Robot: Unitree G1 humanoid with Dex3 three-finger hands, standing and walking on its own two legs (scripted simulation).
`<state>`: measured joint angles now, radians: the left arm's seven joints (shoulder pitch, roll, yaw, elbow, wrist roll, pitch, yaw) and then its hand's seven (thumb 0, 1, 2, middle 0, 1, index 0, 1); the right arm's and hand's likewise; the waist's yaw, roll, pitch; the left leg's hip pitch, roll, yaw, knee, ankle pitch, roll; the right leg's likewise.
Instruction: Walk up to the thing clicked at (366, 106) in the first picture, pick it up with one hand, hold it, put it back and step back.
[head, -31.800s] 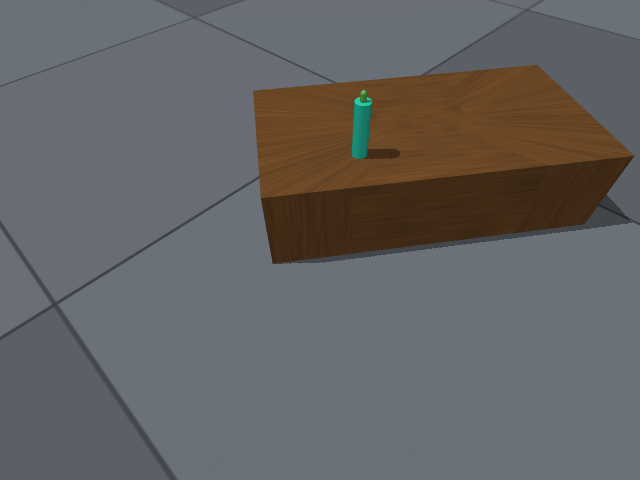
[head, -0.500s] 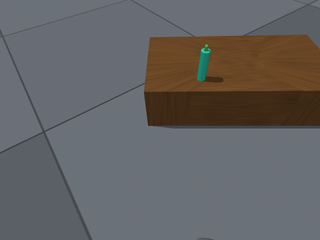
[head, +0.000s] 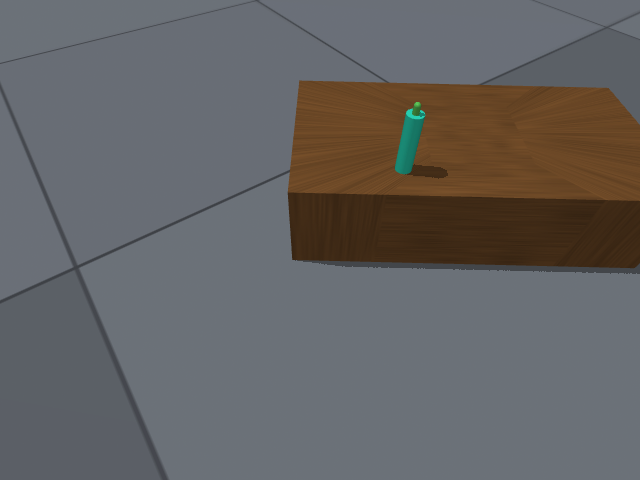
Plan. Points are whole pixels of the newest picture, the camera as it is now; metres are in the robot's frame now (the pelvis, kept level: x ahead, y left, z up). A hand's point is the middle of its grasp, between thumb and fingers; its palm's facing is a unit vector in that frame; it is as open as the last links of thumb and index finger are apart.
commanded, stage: step back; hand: right
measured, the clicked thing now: (410, 138) +1.11 -0.26 -0.28
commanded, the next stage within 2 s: stand in 0.30 s
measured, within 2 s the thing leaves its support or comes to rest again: neither
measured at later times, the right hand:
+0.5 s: hand out of the picture +0.13 -0.25 -0.13, palm faces +0.03 +0.94 -0.33, open 7.4 cm
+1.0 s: hand out of the picture +0.08 -0.26 -0.14, palm faces +0.01 +0.94 -0.33, open 7.4 cm
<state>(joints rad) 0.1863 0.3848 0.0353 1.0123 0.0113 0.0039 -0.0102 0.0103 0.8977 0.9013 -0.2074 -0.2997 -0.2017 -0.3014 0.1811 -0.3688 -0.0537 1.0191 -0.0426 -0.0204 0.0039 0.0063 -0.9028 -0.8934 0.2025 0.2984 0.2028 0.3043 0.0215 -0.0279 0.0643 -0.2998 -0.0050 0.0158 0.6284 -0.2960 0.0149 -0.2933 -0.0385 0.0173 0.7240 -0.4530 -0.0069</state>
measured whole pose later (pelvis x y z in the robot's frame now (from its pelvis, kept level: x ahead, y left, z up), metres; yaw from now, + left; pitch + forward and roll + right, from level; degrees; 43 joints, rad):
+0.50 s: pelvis +0.02 +0.00 +0.02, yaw -1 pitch -2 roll +0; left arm 0.05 0.34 0.00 1.10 0.00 -0.02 0.00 0.01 0.90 0.90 -0.21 -0.30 -0.20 -0.30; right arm 0.03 -0.34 -0.02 1.11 -0.01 -0.02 0.01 0.01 -0.90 -0.89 0.20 0.30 0.20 0.30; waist 0.00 0.00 0.06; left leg -0.13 0.01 0.04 0.38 -0.20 0.00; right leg -0.11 -0.03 0.02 0.37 -0.22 0.03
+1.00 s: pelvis +0.01 +0.00 +0.02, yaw -1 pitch -2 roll +0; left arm 0.11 0.35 0.00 1.15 0.01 -0.01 -0.01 0.01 0.90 0.90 -0.21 -0.30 -0.20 -0.30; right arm 0.10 -0.35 -0.01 1.16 -0.01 -0.02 0.01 0.01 -0.90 -0.89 0.20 0.30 0.20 0.30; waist -0.01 0.01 0.05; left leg -0.12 0.01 0.03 0.31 -0.15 0.00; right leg -0.10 -0.02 0.01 0.32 -0.18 0.02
